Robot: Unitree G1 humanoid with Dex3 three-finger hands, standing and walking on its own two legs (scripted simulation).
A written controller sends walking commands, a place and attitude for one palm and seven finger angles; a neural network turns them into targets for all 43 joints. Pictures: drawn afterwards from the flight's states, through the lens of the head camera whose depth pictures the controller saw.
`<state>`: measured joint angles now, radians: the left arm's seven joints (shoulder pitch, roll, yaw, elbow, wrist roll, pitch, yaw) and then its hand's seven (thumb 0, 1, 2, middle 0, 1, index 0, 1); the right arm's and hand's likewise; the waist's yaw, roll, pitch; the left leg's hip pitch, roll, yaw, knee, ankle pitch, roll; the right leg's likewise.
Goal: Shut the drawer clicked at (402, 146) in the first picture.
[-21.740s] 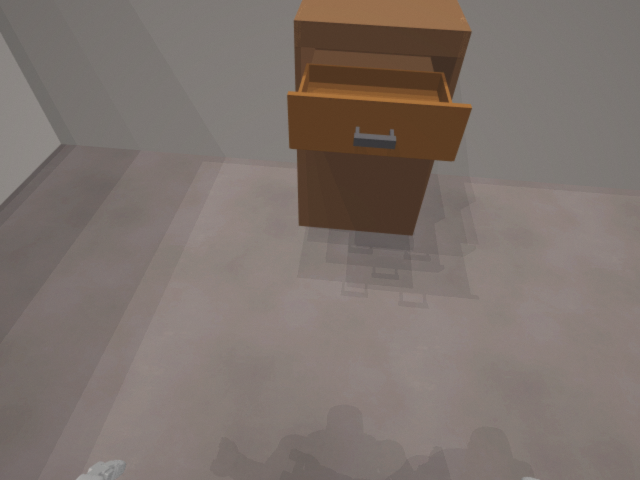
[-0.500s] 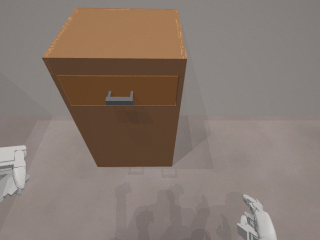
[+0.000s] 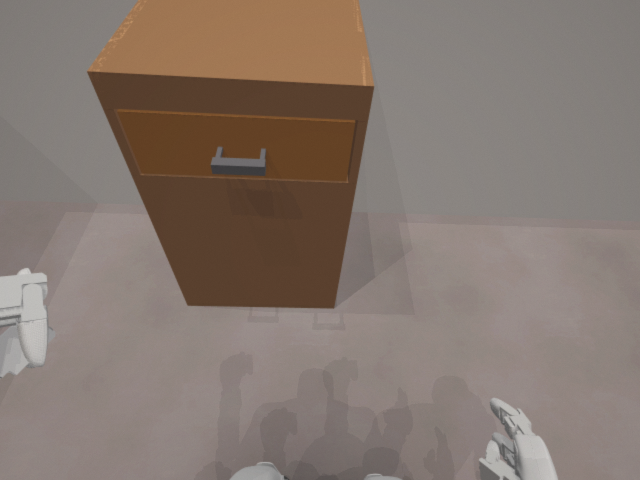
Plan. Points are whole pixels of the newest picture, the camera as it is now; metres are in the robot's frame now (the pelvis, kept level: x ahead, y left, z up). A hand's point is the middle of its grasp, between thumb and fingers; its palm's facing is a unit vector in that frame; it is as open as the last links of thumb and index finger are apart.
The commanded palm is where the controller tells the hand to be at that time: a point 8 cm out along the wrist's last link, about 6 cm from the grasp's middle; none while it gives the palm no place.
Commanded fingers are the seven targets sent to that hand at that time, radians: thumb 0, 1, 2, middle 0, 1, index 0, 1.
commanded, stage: step back with the hand held close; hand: left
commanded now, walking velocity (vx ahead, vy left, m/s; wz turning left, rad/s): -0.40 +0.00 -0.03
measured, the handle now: (240, 159) +0.71 +0.18 -0.06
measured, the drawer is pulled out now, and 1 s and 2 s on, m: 0.00 0.00 0.00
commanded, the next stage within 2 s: stop stepping back and stand still in 0.64 s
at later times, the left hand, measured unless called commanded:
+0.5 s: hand out of the picture +0.14 +0.27 +0.19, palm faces +0.37 -0.80 -0.48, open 3.3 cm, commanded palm +0.06 +0.30 +0.19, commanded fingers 0.00 0.90 0.90 -1.40 -1.60 -1.40 -1.60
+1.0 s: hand out of the picture +0.05 +0.25 +0.18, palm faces +0.17 -0.88 -0.45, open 3.3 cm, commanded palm -0.01 +0.30 +0.19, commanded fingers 0.00 0.90 0.90 -1.40 -1.60 -1.40 -1.60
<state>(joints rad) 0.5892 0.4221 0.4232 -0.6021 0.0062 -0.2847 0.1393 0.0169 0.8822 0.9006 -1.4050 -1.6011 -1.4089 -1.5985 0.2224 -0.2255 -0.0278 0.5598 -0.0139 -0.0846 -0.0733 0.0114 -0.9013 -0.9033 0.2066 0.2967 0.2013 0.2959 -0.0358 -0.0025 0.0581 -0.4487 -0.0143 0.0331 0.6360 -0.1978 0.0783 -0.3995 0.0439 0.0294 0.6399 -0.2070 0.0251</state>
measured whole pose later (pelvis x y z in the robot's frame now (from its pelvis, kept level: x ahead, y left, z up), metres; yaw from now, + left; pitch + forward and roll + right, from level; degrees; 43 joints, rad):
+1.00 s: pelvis -0.18 +0.04 +0.01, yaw -8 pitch -2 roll -2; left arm 0.62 0.47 0.43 -0.59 -0.06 -0.19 0.12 0.02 0.89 0.90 -1.40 -1.60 -1.41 -1.60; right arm 0.24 -0.17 0.01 0.59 -0.03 -0.10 -0.04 0.01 -0.90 -0.90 0.21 0.30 0.20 0.30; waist -0.08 -0.06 0.01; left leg -0.42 -0.01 0.10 0.40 -0.15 0.01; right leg -0.25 0.07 -0.07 0.64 -0.56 -0.04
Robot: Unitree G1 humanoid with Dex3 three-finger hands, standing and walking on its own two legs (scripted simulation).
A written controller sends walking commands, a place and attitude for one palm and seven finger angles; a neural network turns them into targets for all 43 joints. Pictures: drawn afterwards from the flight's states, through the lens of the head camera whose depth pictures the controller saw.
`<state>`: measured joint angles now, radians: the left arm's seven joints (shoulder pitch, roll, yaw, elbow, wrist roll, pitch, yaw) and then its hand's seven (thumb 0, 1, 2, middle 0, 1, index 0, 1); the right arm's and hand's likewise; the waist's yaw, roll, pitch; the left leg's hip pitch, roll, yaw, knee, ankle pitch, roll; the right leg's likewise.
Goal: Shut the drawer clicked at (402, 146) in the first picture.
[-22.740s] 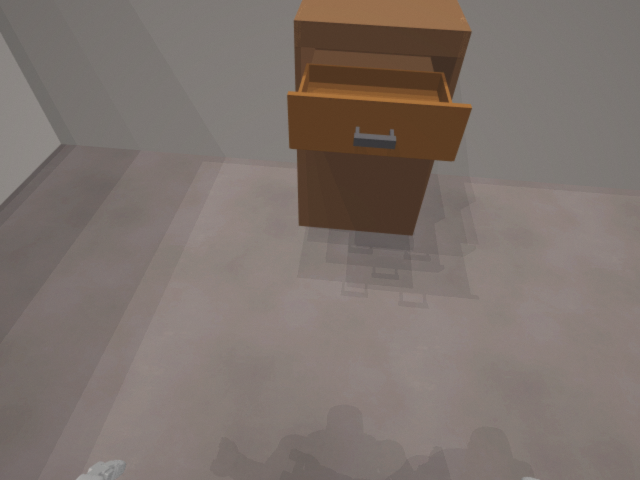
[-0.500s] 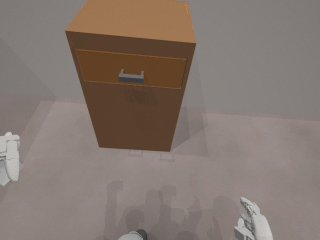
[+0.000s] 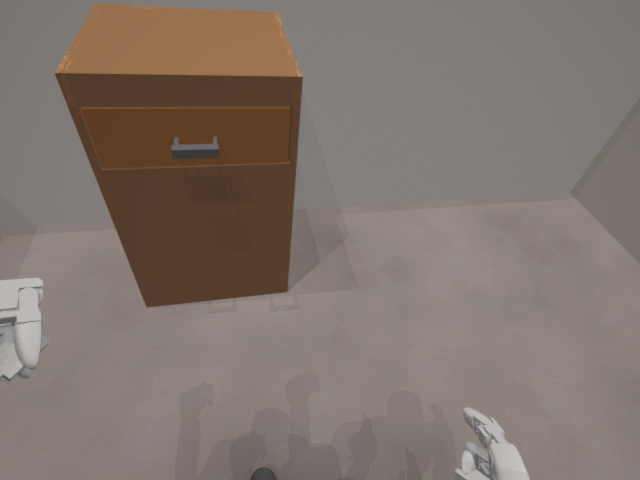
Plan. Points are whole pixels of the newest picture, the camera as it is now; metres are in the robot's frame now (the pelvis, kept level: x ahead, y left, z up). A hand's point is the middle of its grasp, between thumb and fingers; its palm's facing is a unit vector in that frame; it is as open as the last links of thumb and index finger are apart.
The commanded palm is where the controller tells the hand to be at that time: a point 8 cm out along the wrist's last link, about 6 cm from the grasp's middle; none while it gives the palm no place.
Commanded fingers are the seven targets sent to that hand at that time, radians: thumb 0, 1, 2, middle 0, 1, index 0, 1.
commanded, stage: stop stepping back and stand still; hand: left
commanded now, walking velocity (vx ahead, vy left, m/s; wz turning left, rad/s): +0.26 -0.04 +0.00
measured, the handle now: (196, 146) +0.86 +0.27 -0.07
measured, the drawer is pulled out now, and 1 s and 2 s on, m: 0.00 0.00 0.00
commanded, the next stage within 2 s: let the arm hang, fingers relaxed in 1.26 s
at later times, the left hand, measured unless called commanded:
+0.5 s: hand out of the picture +0.10 +0.23 +0.18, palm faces +0.33 -0.79 -0.52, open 3.3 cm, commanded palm +0.05 +0.29 +0.18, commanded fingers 0.00 0.90 0.90 -1.40 -1.60 -1.40 -1.60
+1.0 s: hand out of the picture +0.13 +0.26 +0.17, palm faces +0.39 -0.77 -0.51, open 3.2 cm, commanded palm +0.07 +0.30 +0.18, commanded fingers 0.00 0.90 0.90 -1.40 -1.60 -1.40 -1.60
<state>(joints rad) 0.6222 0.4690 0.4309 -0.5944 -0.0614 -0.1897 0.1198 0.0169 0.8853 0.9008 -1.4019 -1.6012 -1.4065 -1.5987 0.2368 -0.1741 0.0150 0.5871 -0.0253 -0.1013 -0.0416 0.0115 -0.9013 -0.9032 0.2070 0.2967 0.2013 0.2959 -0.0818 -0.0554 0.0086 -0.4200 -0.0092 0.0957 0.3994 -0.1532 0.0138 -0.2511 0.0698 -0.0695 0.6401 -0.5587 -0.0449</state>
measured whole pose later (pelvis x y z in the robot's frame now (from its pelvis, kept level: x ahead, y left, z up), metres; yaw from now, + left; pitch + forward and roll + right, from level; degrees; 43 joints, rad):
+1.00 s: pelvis -0.05 +0.02 +0.00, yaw +2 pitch +0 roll +0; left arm 0.68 0.39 0.39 -0.60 -0.03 -0.24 0.15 0.01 0.88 0.90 -1.41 -1.60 -1.41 -1.60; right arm 0.21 -0.20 0.00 0.63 0.00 -0.10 -0.06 0.01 -0.90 -0.90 0.21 0.30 0.20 0.30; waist -0.01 0.02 0.01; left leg -0.26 0.02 0.04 0.56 -0.29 0.01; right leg -0.26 0.01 -0.07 0.55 -0.29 -0.03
